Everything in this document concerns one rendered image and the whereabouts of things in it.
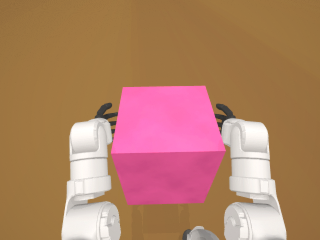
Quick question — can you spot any carton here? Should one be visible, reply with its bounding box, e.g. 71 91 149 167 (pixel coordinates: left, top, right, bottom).
111 86 226 205

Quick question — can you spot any robot right thigh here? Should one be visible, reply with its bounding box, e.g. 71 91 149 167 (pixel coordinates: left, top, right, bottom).
187 229 219 240

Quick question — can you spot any right robot upper arm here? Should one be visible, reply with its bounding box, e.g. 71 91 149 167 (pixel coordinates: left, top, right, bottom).
224 202 287 240

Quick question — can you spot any right robot foot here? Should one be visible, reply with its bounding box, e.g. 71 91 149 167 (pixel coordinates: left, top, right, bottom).
182 229 192 240

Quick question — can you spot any robot right forearm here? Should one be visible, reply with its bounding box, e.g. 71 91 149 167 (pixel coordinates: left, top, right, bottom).
221 118 287 238

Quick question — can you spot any left robot hand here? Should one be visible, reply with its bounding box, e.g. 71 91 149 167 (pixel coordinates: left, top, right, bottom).
94 103 118 142

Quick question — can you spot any right robot hand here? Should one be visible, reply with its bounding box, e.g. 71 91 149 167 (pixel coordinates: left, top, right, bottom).
214 103 236 136

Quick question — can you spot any robot left forearm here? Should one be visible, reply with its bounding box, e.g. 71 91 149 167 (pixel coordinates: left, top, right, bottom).
61 118 113 240

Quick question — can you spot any left robot upper arm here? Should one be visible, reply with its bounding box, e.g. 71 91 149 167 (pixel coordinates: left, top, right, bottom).
62 201 121 240

